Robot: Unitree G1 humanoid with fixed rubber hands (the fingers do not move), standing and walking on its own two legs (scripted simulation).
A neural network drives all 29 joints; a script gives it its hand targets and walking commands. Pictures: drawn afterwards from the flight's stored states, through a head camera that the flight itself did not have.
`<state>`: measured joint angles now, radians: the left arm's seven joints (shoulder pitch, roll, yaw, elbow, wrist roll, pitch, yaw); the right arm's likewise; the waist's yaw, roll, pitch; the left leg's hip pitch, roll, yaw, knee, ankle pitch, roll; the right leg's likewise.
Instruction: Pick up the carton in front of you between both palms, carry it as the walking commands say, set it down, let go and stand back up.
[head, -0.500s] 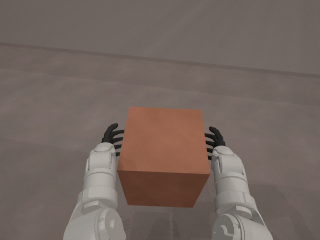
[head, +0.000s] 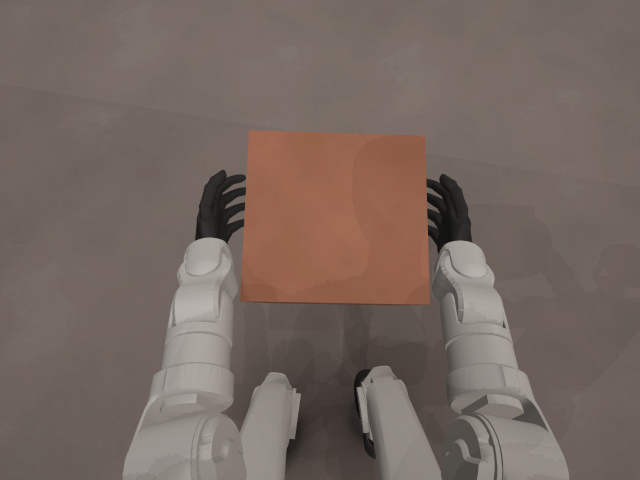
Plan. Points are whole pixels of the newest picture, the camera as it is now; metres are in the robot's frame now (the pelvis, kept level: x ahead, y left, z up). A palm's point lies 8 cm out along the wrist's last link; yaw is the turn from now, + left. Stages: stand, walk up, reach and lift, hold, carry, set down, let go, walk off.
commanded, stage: set down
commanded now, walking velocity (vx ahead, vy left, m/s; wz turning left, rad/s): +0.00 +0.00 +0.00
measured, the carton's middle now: (330, 234) +0.44 +0.00 -0.16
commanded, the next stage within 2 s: none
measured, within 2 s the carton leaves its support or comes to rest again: rests again in 1.50 s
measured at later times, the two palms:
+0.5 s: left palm (238, 233) +0.46 +0.15 -0.23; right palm (418, 230) +0.47 -0.15 -0.23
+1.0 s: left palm (259, 237) +0.50 +0.14 -0.39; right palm (400, 236) +0.50 -0.16 -0.40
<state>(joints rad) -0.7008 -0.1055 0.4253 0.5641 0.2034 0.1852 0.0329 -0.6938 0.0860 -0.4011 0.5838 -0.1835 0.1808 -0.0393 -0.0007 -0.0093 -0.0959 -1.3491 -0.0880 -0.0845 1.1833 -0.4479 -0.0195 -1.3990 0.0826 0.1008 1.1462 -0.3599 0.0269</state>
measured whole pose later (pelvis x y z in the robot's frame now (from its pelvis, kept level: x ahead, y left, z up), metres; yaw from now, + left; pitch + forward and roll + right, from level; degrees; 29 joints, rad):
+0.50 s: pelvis -0.02 -0.01 -0.13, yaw +2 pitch +46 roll +2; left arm -1.00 -0.01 0.45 0.67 0.16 0.23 0.08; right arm -1.02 -0.03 -0.41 0.73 -0.16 0.23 -0.06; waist 0.00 -0.02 -0.11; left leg -1.88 -0.13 -0.08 1.66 -0.58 -0.06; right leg -1.95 0.12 0.10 1.63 -0.48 0.04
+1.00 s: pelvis -0.05 -0.01 -0.23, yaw +4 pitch +45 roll +3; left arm -1.37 0.14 0.37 0.78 0.06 0.26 0.14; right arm -1.38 -0.20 -0.33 0.82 -0.07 0.27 -0.09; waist -0.02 0.00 0.23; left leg -2.17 -0.17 -0.05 2.00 -0.62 -0.09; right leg -2.24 0.13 0.09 1.98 -0.52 0.06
